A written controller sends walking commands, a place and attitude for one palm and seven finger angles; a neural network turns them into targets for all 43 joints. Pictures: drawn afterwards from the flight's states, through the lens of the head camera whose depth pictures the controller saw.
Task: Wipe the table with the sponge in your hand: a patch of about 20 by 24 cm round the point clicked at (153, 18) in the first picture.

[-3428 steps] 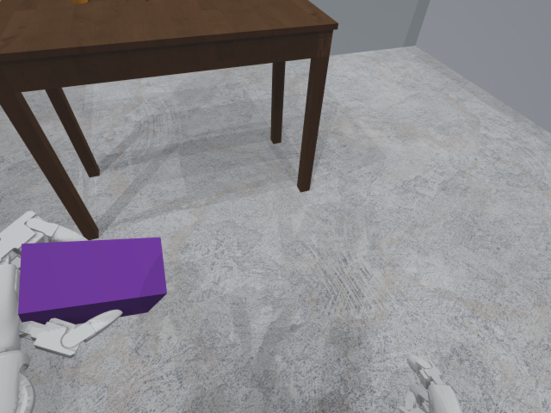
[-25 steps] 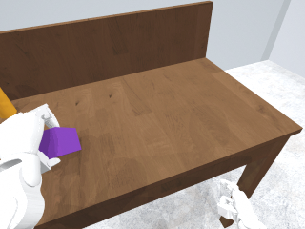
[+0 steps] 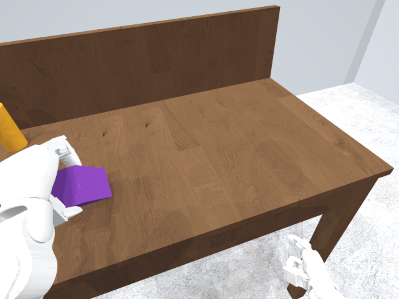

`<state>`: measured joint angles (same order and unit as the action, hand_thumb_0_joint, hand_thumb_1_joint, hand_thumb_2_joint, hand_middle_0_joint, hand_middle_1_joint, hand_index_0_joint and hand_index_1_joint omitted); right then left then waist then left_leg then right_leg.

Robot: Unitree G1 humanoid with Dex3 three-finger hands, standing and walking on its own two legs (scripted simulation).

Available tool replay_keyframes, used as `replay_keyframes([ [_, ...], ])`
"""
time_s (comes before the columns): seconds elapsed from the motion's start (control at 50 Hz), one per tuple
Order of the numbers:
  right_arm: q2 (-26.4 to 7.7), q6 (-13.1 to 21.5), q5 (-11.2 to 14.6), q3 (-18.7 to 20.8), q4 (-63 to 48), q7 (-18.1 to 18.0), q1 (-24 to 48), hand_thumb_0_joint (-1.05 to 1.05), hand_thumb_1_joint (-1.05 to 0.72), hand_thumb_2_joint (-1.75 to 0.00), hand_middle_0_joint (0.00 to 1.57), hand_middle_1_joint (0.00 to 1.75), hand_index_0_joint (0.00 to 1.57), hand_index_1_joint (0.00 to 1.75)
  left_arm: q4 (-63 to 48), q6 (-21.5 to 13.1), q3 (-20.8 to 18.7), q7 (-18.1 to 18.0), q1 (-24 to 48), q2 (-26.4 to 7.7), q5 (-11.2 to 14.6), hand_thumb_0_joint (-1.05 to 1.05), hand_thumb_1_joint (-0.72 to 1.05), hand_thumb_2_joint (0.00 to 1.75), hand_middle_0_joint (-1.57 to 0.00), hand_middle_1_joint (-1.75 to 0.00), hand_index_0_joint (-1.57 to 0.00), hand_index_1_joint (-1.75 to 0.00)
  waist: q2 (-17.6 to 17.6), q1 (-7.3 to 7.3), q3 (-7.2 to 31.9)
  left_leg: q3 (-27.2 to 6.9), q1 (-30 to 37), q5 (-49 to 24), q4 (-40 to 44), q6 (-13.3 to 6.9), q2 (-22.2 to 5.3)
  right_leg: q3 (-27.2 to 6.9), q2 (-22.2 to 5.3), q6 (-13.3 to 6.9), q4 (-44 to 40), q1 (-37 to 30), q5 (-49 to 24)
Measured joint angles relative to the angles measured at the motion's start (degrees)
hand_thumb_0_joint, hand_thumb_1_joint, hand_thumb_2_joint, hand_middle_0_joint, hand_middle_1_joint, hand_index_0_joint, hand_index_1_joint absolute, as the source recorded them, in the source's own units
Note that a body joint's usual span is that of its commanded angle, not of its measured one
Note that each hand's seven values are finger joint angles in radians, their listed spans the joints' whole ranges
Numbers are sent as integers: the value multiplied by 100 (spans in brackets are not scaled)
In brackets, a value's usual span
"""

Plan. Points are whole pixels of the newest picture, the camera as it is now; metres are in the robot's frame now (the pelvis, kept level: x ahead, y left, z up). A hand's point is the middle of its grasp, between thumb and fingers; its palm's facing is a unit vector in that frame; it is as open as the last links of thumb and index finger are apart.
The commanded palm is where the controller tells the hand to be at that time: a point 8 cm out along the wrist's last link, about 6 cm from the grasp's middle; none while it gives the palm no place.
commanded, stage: lift the sponge slowly off the table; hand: left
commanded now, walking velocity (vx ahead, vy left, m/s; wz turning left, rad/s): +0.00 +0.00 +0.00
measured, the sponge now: (75, 190) +0.25 +0.29 +0.12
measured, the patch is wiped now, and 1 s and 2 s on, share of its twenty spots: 0.90 0.90 0.90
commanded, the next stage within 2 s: bring the sponge back beside the body in 1.66 s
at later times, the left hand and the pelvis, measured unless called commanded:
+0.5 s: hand (63, 180) +0.22 +0.27 +0.19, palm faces +0.27 -0.17 -0.95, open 9.9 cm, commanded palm +0.18 +0.26 +0.26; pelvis -0.01 -0.01 +0.00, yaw +0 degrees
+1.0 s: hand (50, 165) +0.22 +0.27 +0.22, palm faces +0.30 -0.11 -0.95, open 9.8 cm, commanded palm +0.17 +0.27 +0.30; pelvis -0.03 -0.02 +0.00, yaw +0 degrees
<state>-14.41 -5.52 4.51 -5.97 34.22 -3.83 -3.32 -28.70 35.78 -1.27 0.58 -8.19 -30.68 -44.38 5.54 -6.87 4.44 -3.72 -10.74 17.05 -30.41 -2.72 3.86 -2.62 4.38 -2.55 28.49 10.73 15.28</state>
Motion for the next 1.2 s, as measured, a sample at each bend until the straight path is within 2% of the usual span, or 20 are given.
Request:
replay_keyframes([
  [0.4,-31,126,-30,-68,101,-96,87,2,-90,-89,20,30,20,30,456,-60,150,517,558,-337,127,-1,-56,102,-71,-143,-83,-140,20,-77,-100,-38,78,-132,114,94,-44,39,35,-85,-47,-49,-102],
  [0.6,-26,214,-36,-65,177,-144,141,2,-90,-89,20,30,20,30,639,-121,307,638,912,-381,120,-1,-57,103,-73,-142,-85,-139,62,-118,-141,-49,119,-225,205,133,-51,50,37,-119,-75,-61,-164],
  [0.78,-30,163,-25,-88,166,-114,198,2,-90,-89,20,30,20,30,640,-110,92,724,1025,-548,201,-1,-58,103,-74,-141,-85,-139,91,-92,-105,-20,106,-264,229,174,-88,24,72,-148,-68,-22,-207],
  [0.96,-122,266,9,-58,135,-242,220,2,-90,-89,20,30,21,30,1205,-116,90,880,1536,-702,181,-1,-58,103,-74,-141,-85,-139,55,-107,-156,-87,37,-292,158,208,-87,99,72,-172,-19,22,-227],
  [1.2,-115,283,13,-13,71,-268,257,2,-90,-89,20,30,20,30,978,-201,91,971,1763,-749,239,-1,-58,104,-74,-141,-85,-139,50,-106,-142,-45,42,-345,187,192,-62,60,46,-147,7,48,-259],
])
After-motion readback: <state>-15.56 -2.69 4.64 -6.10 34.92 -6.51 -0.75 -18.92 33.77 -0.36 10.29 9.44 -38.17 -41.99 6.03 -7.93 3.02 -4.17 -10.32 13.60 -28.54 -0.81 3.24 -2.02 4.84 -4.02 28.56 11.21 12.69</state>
